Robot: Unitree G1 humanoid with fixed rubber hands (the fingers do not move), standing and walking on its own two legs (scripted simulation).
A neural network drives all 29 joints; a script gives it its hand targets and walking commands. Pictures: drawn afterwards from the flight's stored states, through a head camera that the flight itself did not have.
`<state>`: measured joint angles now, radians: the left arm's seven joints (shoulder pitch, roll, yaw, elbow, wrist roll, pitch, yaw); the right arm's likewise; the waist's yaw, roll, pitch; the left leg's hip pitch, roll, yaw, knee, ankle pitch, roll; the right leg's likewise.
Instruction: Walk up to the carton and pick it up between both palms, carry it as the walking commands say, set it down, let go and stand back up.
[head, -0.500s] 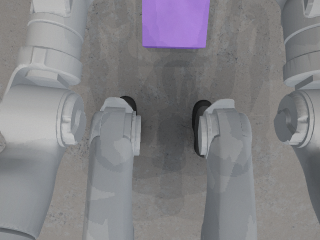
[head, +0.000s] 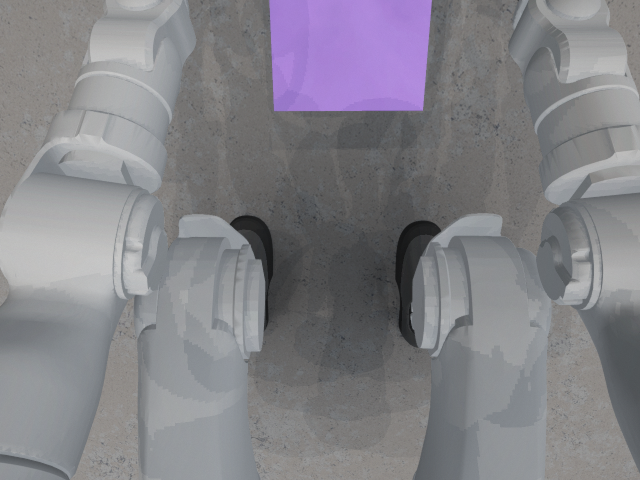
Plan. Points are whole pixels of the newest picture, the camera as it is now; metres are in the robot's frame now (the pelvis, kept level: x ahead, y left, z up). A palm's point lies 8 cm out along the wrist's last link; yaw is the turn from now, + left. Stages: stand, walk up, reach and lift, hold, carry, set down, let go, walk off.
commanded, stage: reach and lift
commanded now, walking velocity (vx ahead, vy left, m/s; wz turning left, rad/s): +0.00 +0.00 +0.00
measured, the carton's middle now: out of the picture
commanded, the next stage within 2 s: none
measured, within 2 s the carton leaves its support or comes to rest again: leaves its support in 1.70 s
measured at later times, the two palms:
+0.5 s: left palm out of the picture +0.54 +0.17 -0.21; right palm out of the picture +0.54 -0.16 -0.21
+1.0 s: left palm out of the picture +0.55 +0.12 -0.21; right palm out of the picture +0.55 -0.14 -0.21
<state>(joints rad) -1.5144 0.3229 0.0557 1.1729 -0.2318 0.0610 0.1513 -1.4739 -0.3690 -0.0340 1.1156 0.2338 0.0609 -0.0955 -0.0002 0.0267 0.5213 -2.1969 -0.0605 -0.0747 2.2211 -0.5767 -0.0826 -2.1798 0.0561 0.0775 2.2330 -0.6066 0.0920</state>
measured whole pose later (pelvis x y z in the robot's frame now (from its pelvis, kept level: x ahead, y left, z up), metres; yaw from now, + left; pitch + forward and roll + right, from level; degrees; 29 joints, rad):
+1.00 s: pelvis +0.00 +0.00 -0.01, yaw +0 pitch +34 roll +0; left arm -1.61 0.24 0.18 1.31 -0.07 0.01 0.10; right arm -1.59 -0.28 -0.09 1.29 0.13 0.00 -0.09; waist 0.00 0.00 0.47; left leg -2.26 -0.01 -0.05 2.24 -0.58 -0.05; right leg -2.26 0.01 0.06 2.26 -0.59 0.05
